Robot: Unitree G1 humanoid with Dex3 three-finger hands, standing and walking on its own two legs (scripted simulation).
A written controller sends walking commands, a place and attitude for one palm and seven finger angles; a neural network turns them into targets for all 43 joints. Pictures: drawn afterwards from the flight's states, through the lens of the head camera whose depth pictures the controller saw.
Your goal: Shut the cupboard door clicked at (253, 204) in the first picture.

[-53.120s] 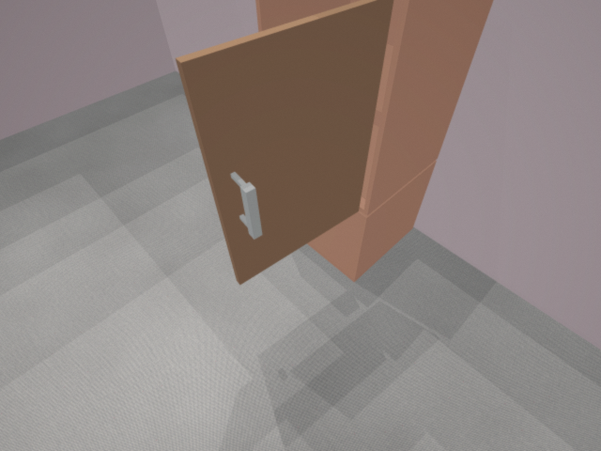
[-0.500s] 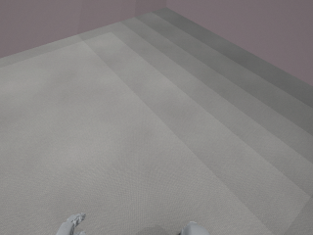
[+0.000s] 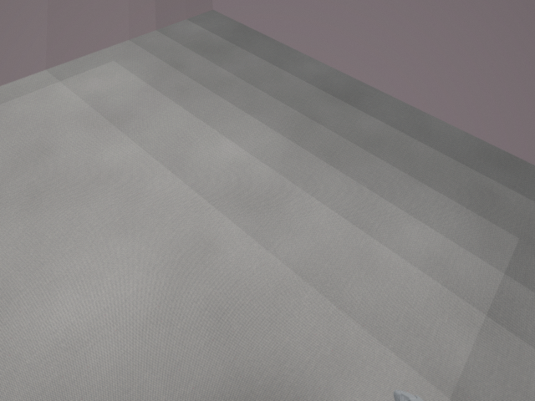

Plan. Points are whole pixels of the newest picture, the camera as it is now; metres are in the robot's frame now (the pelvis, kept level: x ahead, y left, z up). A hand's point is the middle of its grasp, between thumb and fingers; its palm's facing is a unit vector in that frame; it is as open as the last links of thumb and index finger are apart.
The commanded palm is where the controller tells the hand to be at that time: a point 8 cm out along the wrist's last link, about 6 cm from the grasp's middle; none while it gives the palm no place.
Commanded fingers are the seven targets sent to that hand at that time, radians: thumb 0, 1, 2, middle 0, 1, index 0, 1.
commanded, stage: turn to face it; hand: left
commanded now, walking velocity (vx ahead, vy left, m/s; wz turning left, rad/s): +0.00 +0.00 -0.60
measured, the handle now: out of the picture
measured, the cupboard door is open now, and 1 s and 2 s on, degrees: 26 26 26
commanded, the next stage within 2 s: none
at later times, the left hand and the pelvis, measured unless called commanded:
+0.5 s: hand (190, 367) +0.19 +0.14 -0.15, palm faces -0.30 -0.92 -0.26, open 7.3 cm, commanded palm none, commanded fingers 0.00 0.90 0.90 -0.20 -0.30 -0.20 -0.30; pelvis +0.02 -0.02 +0.00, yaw -18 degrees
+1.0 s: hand (234, 330) +0.26 +0.08 -0.16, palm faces -0.57 -0.78 -0.25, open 7.4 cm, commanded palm none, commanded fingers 0.00 0.90 0.90 -0.20 -0.30 -0.20 -0.30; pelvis +0.04 -0.03 -0.01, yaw -37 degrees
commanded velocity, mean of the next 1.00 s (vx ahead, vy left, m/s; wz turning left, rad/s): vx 0.00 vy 0.00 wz -0.60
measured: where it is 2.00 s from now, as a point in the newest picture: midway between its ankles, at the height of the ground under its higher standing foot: outside the picture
